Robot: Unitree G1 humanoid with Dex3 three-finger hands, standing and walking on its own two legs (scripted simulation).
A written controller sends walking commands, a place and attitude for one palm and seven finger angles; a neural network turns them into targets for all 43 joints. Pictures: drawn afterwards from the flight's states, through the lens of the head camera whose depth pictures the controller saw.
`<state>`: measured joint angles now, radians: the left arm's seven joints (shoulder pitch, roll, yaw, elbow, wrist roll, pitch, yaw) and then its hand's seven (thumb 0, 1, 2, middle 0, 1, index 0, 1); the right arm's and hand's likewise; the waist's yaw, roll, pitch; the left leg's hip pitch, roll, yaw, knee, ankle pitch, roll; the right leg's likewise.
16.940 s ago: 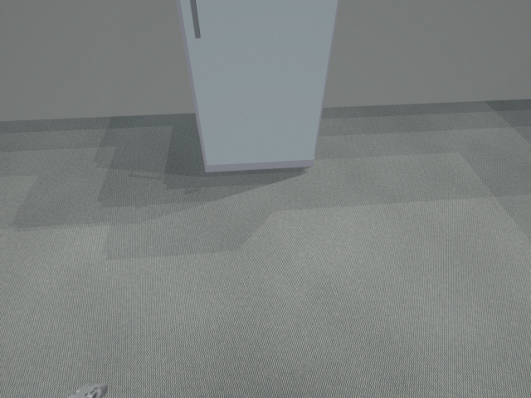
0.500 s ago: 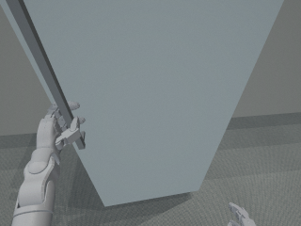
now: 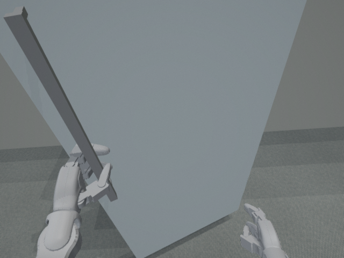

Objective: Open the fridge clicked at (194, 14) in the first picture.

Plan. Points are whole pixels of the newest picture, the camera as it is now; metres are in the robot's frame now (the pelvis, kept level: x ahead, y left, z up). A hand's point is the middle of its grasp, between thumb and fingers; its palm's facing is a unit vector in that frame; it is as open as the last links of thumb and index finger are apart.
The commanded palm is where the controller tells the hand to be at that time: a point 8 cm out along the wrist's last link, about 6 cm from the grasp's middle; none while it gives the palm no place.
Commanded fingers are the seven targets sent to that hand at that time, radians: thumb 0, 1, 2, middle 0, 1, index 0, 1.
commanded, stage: walk backward, drawing the door open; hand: left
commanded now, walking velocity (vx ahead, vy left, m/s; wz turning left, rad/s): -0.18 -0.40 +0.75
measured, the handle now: (81, 133) +0.29 +0.18 +0.21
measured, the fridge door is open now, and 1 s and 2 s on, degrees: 22 58 80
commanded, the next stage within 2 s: stop walking and hold the door back in 1.62 s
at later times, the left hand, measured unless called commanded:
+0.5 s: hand out of the picture +0.10 +0.02 +0.12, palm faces +0.16 -0.97 -0.17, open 6.2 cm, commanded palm +0.06 +0.06 +0.13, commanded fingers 0.00 0.90 0.90 -0.45 -1.40 -0.45 -1.40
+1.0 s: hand out of the picture +0.04 -0.12 +0.12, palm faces +0.44 -0.89 -0.13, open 6.2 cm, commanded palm -0.01 -0.09 +0.13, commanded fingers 0.00 0.90 0.90 -0.45 -1.40 -0.45 -1.40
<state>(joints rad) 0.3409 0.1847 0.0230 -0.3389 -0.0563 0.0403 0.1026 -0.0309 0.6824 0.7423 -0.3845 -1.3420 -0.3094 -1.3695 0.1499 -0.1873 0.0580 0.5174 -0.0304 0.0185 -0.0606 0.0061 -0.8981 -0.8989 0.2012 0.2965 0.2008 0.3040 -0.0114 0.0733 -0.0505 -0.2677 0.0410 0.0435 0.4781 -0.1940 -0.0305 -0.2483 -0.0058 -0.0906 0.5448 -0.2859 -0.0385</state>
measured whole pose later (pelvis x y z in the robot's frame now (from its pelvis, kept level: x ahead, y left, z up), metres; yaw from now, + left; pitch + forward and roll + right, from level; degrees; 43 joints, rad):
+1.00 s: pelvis -0.14 -0.32 -0.01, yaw +46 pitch -2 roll +3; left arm 0.06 0.13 -0.32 -0.39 0.04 0.01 0.02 0.00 0.68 0.79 -0.46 -1.40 -0.31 -1.35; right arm 0.09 -0.17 -0.01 0.59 -0.02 -0.10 -0.05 0.01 -0.90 -0.90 0.20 0.30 0.20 0.30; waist -0.04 -0.01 0.17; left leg -0.44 0.04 0.13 0.97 -0.54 -0.02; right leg -0.38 -0.10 -0.14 0.66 -0.25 -0.05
